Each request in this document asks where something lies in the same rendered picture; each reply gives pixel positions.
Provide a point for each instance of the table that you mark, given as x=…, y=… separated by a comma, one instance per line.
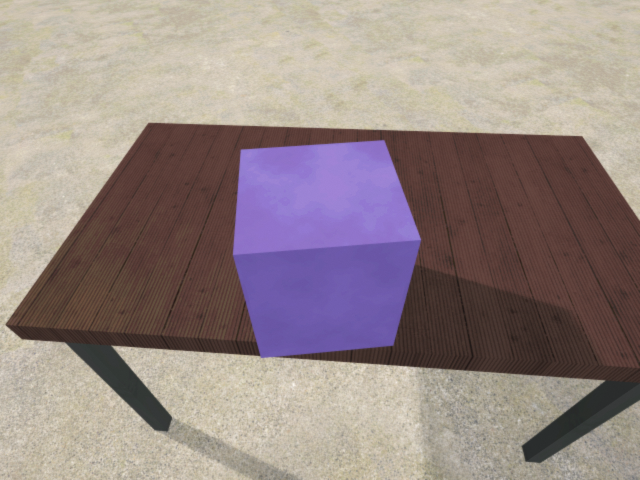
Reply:
x=529, y=263

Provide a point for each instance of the carton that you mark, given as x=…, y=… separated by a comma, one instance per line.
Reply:
x=324, y=245

